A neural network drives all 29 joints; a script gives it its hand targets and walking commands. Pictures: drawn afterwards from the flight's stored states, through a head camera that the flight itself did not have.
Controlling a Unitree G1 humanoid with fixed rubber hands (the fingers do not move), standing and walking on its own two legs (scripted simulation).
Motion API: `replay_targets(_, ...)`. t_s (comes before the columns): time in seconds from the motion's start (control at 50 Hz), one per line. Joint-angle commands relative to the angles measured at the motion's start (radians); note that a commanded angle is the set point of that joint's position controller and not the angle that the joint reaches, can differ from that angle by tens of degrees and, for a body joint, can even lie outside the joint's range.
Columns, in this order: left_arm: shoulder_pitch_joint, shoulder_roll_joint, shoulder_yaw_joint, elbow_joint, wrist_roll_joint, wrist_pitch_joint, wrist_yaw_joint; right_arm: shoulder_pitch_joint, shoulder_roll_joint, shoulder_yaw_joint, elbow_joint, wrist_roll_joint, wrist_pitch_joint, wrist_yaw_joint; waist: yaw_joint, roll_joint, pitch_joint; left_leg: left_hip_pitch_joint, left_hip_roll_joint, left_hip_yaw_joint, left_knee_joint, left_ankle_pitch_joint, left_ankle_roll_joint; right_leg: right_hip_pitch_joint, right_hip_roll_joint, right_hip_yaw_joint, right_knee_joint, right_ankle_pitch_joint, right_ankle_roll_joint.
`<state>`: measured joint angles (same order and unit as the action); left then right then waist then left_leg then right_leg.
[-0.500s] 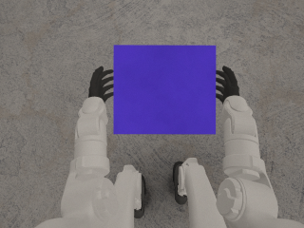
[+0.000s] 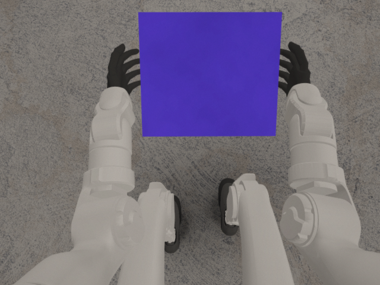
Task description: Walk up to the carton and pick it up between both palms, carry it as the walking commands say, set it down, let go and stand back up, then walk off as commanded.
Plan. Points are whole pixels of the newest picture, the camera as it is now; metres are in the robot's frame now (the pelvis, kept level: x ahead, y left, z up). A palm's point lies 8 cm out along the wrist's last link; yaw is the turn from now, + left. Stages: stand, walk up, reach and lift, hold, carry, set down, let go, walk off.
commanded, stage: set down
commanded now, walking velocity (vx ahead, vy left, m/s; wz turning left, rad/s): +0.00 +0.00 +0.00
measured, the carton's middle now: (205, 82) +0.51 -0.04 -0.17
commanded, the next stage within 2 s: none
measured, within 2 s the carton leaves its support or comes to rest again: neither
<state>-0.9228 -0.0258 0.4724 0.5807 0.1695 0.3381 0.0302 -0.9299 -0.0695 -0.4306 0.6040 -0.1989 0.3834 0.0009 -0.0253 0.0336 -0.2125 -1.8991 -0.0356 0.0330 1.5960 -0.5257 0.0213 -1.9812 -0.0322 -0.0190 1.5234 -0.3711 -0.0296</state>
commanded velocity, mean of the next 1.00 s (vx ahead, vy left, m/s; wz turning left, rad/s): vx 0.00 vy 0.00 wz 0.00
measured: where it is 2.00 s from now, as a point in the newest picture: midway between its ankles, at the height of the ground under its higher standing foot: (200, 225)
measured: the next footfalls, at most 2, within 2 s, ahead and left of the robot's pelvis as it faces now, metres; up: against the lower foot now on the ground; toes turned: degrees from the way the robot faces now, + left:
none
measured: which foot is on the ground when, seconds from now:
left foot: down 0.00-1.00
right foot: down 0.00-1.00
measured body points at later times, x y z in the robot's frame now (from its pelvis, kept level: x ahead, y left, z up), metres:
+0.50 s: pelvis -0.01 +0.00 -0.07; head +0.30 -0.03 +0.25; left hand +0.52 +0.13 -0.18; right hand +0.50 -0.21 -0.19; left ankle +0.07 +0.11 -0.51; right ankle +0.12 -0.11 -0.51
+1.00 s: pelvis -0.02 +0.00 -0.13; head +0.33 -0.03 +0.15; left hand +0.54 +0.13 -0.27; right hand +0.52 -0.22 -0.28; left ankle +0.07 +0.11 -0.51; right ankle +0.12 -0.11 -0.51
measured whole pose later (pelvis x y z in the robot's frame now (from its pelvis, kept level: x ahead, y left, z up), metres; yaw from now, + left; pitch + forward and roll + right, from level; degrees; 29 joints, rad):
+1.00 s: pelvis -0.02 +0.00 -0.13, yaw +2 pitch +46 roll +3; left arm -1.25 0.14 0.37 0.75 0.03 0.29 0.10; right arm -1.27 -0.26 -0.31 0.81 -0.05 0.32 -0.06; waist -0.04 0.05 0.08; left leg -2.25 -0.05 0.05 2.05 -0.61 0.01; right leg -2.35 -0.05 -0.01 1.97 -0.43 -0.04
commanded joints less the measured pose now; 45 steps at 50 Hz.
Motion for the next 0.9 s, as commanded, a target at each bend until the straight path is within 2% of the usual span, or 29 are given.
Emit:
replay_targets(0.0, -0.629, -0.893, -0.56, 0.037, -0.16, 0.0, -0.288, -0.621, 0.884, 0.529, -0.014, 0.176, -0.032, 0.292, -0.028, -0.035, -0.986, 0.269, -0.129, -0.024, -0.155, 0.21, -0.017, 0.781, 0.146, 0.022, -0.033, 0.265, 0.023)
replay_targets(0.34, -0.773, -0.846, -0.548, 0.063, -0.188, -0.005, -0.261, -0.775, 0.823, 0.514, -0.001, 0.203, -0.042, 0.273, -0.034, -0.037, -1.018, 0.162, -0.131, -0.003, 0.0, 0.187, -0.017, 0.64, 0.136, -0.001, 0.121, 0.242, 0.028)
replay_targets(0.88, -0.937, -0.72, -0.568, 0.086, -0.26, -0.057, -0.225, -0.937, 0.703, 0.541, 0.051, 0.288, -0.109, 0.224, -0.043, -0.044, -0.957, 0.027, -0.114, 0.013, 0.233, 0.177, -0.017, 0.563, 0.107, 0.01, 0.362, 0.281, 0.027)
